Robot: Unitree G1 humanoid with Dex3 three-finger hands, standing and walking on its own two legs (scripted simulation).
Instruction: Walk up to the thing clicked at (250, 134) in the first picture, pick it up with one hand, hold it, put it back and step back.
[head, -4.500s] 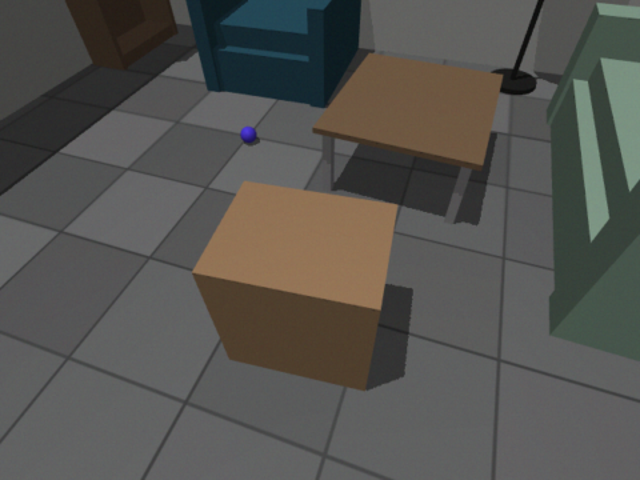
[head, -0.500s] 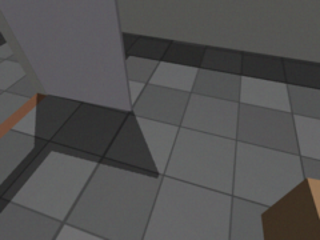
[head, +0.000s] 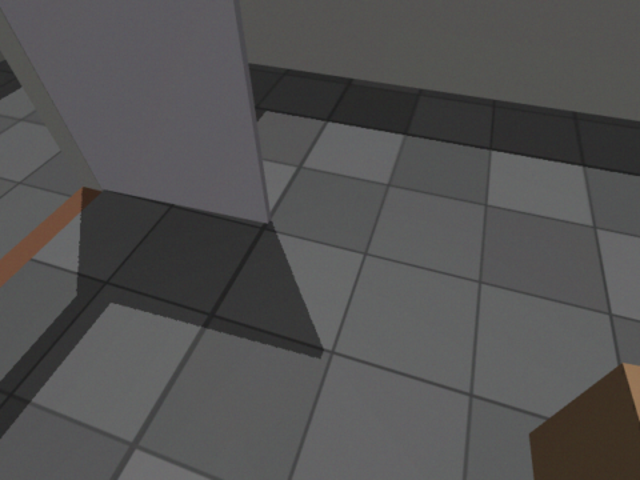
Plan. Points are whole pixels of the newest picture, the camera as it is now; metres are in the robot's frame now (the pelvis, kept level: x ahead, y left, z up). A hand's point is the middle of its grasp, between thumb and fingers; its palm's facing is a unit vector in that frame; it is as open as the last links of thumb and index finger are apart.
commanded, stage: stand
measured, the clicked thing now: out of the picture +0.53 -1.84 -0.74
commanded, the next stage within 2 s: none
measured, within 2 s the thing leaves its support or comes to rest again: neither
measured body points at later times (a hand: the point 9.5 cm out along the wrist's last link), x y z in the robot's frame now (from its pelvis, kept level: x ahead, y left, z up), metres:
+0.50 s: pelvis -0.02 -0.01 +0.00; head -0.01 -0.01 +0.45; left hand +0.06 +0.29 -0.13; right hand +0.04 -0.32 -0.13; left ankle +0.01 +0.13 -0.75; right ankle -0.01 -0.14 -0.75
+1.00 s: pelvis +0.00 -0.02 +0.00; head +0.01 -0.02 +0.45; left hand +0.08 +0.28 -0.13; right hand +0.06 -0.32 -0.13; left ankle +0.01 +0.13 -0.75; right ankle -0.01 -0.14 -0.75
